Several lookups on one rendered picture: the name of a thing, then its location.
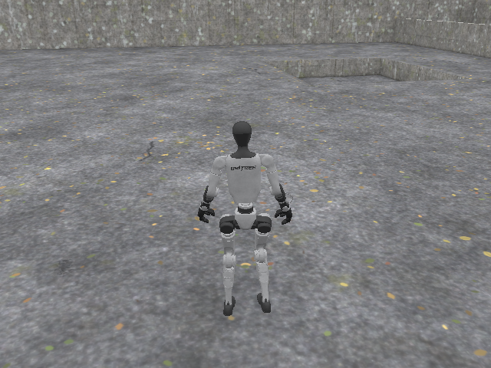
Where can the right robot forearm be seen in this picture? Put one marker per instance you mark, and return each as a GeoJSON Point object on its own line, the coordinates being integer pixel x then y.
{"type": "Point", "coordinates": [282, 201]}

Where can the left robot forearm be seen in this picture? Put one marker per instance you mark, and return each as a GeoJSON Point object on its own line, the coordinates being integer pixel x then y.
{"type": "Point", "coordinates": [205, 203]}

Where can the left robot hand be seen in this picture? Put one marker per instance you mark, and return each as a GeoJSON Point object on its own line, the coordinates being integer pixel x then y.
{"type": "Point", "coordinates": [208, 212]}

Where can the robot right thigh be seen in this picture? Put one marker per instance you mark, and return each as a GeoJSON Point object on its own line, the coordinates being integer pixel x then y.
{"type": "Point", "coordinates": [263, 227]}

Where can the right robot hand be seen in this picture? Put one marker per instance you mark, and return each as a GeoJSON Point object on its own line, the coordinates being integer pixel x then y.
{"type": "Point", "coordinates": [281, 213]}

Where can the robot left foot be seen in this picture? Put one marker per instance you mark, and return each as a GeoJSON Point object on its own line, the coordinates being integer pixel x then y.
{"type": "Point", "coordinates": [228, 308]}

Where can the robot right upper arm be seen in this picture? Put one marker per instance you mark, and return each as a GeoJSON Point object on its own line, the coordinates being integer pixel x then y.
{"type": "Point", "coordinates": [272, 174]}

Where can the robot left upper arm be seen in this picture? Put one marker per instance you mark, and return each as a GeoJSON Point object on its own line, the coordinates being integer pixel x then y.
{"type": "Point", "coordinates": [215, 174]}

